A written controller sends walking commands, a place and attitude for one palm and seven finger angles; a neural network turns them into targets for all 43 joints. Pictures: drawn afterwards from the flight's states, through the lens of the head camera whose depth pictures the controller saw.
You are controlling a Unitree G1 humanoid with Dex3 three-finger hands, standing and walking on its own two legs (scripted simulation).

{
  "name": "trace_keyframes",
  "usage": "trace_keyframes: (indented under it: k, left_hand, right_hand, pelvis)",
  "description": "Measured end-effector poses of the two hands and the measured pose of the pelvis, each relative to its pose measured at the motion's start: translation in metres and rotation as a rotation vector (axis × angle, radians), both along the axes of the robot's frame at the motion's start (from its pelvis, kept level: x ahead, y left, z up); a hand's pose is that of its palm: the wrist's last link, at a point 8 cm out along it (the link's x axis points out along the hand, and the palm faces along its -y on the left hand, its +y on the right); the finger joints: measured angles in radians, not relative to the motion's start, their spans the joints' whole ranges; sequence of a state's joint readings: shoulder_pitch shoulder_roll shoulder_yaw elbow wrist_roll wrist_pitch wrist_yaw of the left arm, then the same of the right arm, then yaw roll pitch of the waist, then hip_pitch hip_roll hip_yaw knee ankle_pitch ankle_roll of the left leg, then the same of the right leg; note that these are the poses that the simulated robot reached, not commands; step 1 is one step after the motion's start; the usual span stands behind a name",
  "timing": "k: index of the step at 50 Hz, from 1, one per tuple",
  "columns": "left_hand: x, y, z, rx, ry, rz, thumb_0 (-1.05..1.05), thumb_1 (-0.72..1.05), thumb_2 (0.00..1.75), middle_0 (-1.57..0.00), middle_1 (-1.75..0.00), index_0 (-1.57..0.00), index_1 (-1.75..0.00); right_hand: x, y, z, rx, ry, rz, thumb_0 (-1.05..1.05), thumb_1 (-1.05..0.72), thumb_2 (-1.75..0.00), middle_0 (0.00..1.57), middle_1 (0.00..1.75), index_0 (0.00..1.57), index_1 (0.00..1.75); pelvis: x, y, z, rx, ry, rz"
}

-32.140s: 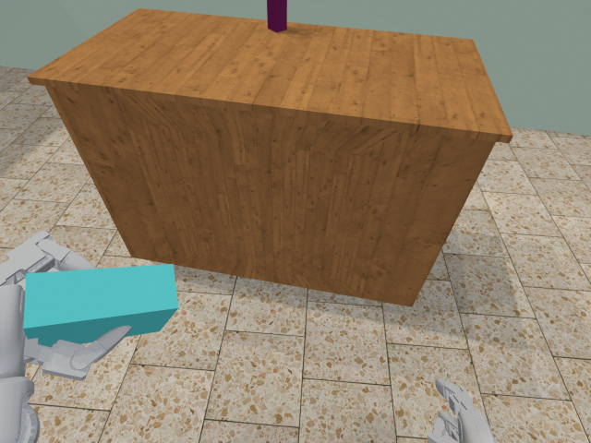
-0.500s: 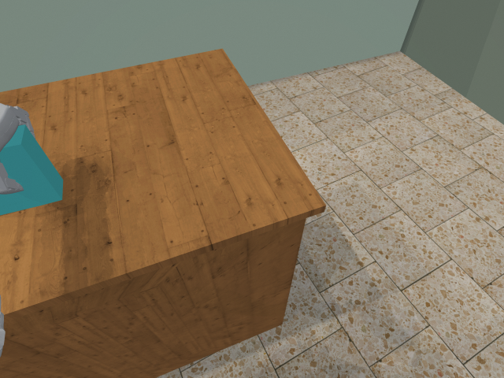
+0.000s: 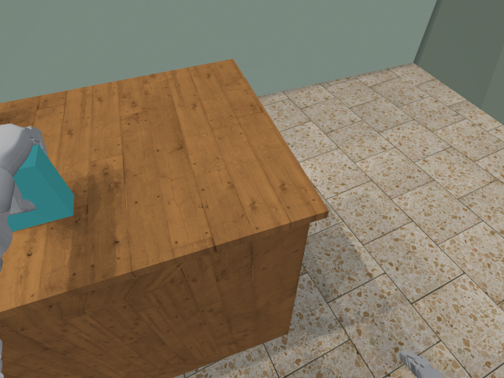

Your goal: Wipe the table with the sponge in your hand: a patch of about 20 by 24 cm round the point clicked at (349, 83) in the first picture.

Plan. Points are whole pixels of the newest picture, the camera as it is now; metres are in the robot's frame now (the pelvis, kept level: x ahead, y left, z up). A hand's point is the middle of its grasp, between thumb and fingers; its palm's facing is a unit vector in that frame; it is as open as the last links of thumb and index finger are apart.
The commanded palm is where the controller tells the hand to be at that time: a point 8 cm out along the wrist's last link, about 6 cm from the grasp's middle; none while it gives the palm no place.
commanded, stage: wipe back along the first lane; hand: left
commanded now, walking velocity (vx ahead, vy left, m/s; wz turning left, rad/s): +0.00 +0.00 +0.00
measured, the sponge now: (29, 199) +0.34 +0.39 +0.11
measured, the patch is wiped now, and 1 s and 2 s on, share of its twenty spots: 1.00 1.00 1.00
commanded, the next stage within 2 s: lift the sponge slowly off the table in 0.66 s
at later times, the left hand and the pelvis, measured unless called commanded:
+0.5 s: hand (14, 204) +0.29 +0.36 +0.15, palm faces +0.02 +0.03 -1.00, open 9.2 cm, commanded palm +0.25 +0.35 +0.17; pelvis +0.00 +0.00 +0.00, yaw +0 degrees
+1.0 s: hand (16, 222) +0.26 +0.34 +0.15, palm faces +0.03 +0.02 -1.00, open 9.2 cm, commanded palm +0.23 +0.33 +0.19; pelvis +0.00 -0.01 +0.00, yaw +1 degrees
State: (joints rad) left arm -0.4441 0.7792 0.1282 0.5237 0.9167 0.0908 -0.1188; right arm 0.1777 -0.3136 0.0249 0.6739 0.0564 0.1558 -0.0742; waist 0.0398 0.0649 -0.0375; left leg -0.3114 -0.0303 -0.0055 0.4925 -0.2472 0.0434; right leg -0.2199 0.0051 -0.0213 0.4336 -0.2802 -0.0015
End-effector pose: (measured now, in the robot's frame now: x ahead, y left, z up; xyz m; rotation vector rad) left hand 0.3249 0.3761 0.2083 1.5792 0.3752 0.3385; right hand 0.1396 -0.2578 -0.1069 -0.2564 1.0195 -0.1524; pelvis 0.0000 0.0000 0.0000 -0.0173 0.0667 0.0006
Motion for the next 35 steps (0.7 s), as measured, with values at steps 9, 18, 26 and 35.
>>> trace_keyframes:
  k: [9, 18, 26, 35]
  left_hand:
    - [-0.018, -0.011, 0.0, 0.005, -0.027, -0.012, -0.01, -0.44, 1.12, -0.77, -1.48, -0.79, -1.52]
    - [-0.044, -0.022, -0.001, -0.002, -0.057, 0.008, -0.01, -0.44, 1.12, -0.77, -1.49, -0.78, -1.52]
    - [-0.054, -0.03, -0.001, -0.006, -0.054, 0.019, 0.0, -0.44, 1.12, -0.77, -1.49, -0.78, -1.52]
    - [-0.067, -0.036, -0.001, -0.012, -0.059, 0.008, 0.0, -0.44, 1.12, -0.77, -1.49, -0.78, -1.52]
  right_hand:
    - [0.015, 0.006, 0.0, 0.03, -0.05, 0.022, 0.01, -0.91, -0.9, 0.2, 0.3, 0.2, 0.3]
    - [0.034, 0.014, 0.001, 0.046, -0.095, 0.066, 0.01, -0.91, -0.9, 0.2, 0.3, 0.2, 0.3]
    - [0.05, 0.021, 0.008, 0.054, -0.151, 0.099, 0.01, -0.91, -0.9, 0.2, 0.3, 0.2, 0.3]
    - [0.054, 0.02, 0.011, 0.054, -0.172, 0.113, 0.01, -0.91, -0.9, 0.2, 0.3, 0.2, 0.3]
  pelvis:
    - [0.004, -0.001, -0.001, 0.002, -0.009, -0.003]
    - [0.003, -0.002, -0.001, 0.006, -0.028, 0.005]
    - [0.001, -0.005, -0.001, 0.009, -0.04, 0.006]
    - [0.001, -0.008, -0.001, 0.009, -0.051, 0.002]
